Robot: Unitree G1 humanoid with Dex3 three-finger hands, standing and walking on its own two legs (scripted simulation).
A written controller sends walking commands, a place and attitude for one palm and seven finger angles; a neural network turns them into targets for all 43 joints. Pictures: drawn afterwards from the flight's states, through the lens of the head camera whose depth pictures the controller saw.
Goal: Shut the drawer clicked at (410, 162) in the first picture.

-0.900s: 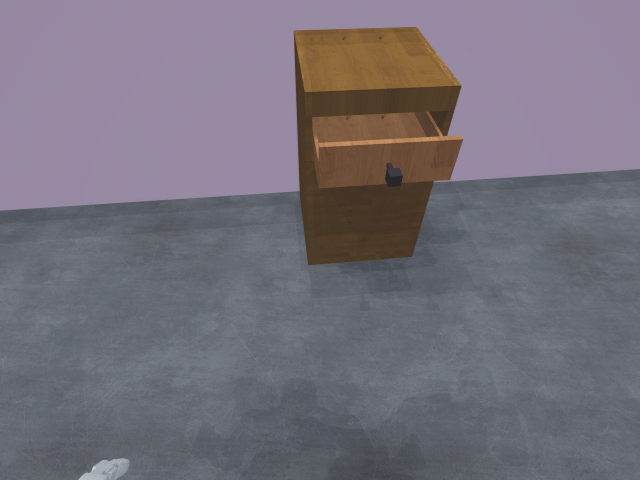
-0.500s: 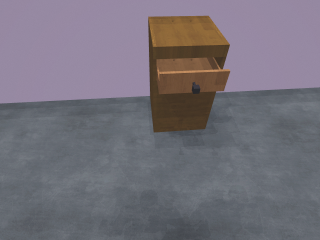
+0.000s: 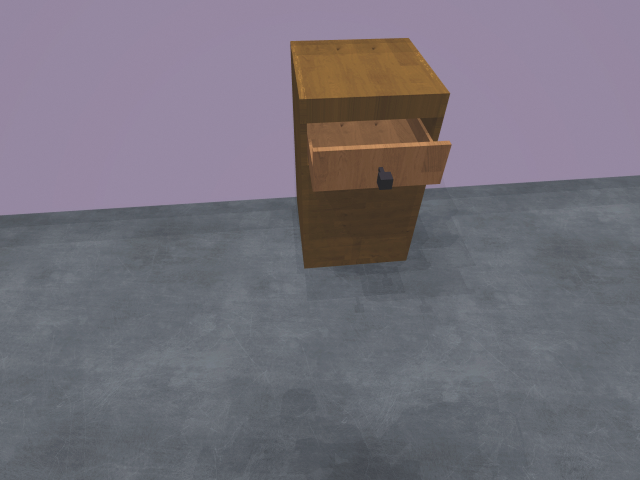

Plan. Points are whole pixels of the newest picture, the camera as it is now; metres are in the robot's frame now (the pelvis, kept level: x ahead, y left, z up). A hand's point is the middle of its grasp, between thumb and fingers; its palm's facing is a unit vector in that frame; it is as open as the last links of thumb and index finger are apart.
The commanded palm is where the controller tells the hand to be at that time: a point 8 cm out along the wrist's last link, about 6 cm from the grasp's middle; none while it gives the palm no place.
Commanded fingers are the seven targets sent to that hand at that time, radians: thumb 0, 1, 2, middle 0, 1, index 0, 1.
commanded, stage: look at it before walking up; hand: left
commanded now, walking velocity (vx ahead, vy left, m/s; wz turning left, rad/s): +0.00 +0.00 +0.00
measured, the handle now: (383, 176) +0.92 -0.13 -0.18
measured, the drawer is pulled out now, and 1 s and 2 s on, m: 0.14 0.14 0.14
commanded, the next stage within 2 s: walk to a spot facing it in 0.54 s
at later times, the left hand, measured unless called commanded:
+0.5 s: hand out of the picture +0.07 +0.24 -0.16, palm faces -0.02 -0.95 -0.33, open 7.4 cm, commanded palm none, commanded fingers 0.00 0.90 0.90 -0.20 -0.30 -0.20 -0.30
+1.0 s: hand out of the picture +0.06 +0.20 -0.18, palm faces -0.12 -0.95 -0.28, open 7.4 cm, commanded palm none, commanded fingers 0.00 0.90 0.90 -0.20 -0.30 -0.20 -0.30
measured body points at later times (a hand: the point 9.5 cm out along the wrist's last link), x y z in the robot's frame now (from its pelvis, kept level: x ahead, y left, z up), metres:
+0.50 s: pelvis +0.00 +0.00 +0.00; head +0.00 +0.00 +0.45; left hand +0.07 +0.29 -0.13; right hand +0.07 -0.29 -0.13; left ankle +0.01 +0.13 -0.74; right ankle +0.01 -0.12 -0.74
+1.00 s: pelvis -0.01 -0.01 -0.02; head +0.01 -0.02 +0.43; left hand +0.07 +0.25 -0.16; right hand +0.04 -0.28 -0.16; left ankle +0.01 +0.13 -0.74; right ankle +0.00 -0.10 -0.74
